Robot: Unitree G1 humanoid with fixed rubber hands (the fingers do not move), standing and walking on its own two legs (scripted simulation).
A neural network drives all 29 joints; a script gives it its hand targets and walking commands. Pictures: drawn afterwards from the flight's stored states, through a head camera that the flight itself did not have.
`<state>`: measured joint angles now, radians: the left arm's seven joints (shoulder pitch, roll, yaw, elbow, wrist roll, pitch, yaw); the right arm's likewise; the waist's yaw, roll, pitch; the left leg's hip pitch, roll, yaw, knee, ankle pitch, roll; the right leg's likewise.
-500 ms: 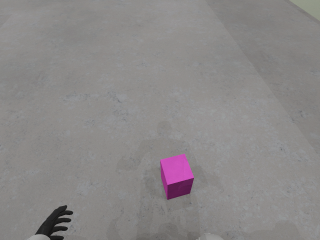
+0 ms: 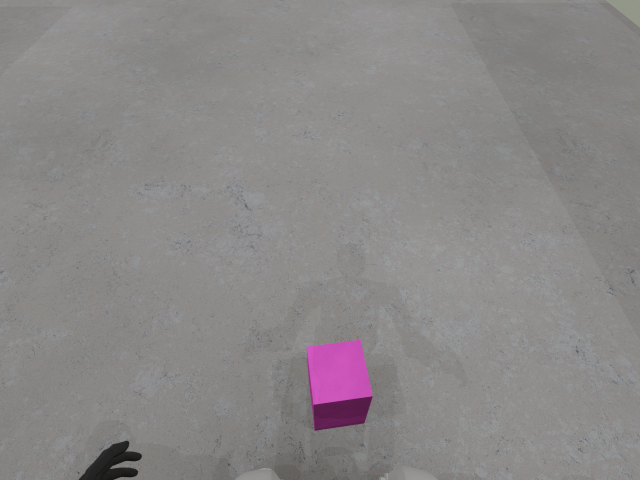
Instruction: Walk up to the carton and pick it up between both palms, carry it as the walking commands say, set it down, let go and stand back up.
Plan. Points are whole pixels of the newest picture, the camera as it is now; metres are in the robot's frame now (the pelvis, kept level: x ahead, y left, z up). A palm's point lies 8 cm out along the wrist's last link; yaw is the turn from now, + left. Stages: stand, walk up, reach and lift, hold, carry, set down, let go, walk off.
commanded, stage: walk up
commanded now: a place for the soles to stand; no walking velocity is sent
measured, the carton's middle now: (336, 386) +0.44 +0.00 -0.63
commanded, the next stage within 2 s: none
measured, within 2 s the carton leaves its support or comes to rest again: neither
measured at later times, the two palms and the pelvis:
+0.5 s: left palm out of the picture +0.12 +0.22 -0.09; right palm out of the picture +0.17 -0.44 -0.07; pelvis +0.07 -0.11 -0.01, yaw +7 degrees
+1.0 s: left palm out of the picture +0.11 +0.21 -0.10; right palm out of the picture +0.23 -0.44 -0.07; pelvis +0.08 -0.13 -0.01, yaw +12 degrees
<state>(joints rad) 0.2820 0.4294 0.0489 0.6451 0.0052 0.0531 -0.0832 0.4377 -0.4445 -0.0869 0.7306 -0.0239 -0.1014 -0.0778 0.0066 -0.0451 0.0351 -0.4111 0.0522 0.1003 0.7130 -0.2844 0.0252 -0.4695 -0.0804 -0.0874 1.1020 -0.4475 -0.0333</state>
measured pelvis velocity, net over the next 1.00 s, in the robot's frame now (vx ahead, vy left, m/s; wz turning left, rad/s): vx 0.08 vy -0.13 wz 0.20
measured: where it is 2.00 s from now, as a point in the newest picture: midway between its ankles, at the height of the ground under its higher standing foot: outside the picture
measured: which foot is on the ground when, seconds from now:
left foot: down 0.00-0.18, up 0.20-0.46, down 0.48-1.00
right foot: up 0.00-0.16, down 0.18-1.00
